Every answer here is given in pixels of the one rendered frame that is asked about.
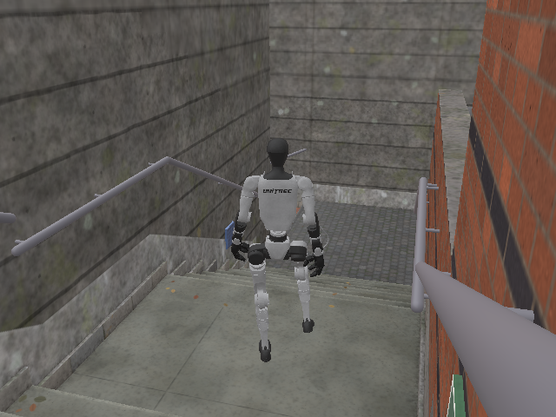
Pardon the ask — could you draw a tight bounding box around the right robot thigh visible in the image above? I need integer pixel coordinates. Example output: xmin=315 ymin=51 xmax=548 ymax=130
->
xmin=289 ymin=241 xmax=308 ymax=281

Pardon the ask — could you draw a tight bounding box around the robot left forearm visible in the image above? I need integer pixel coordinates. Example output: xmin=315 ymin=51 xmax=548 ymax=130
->
xmin=232 ymin=210 xmax=247 ymax=245

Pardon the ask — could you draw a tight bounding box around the right robot hand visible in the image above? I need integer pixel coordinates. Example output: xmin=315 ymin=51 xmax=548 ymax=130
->
xmin=303 ymin=253 xmax=325 ymax=277

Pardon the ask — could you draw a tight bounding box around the left robot hand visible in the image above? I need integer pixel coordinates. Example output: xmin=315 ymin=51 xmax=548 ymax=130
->
xmin=231 ymin=242 xmax=249 ymax=261

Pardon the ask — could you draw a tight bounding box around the robot right upper arm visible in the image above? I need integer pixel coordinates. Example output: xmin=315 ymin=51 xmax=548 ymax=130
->
xmin=296 ymin=175 xmax=316 ymax=225

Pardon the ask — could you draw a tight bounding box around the robot left upper arm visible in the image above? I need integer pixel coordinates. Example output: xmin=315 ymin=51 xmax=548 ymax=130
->
xmin=237 ymin=175 xmax=260 ymax=223

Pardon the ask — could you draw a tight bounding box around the left robot thigh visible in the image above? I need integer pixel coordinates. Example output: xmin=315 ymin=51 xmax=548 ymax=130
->
xmin=248 ymin=243 xmax=269 ymax=309

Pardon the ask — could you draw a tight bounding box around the robot right forearm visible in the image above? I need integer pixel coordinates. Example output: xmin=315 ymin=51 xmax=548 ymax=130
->
xmin=307 ymin=212 xmax=323 ymax=256

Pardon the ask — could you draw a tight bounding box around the robot thigh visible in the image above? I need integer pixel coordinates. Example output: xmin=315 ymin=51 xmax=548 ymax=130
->
xmin=289 ymin=241 xmax=308 ymax=281
xmin=248 ymin=243 xmax=269 ymax=309

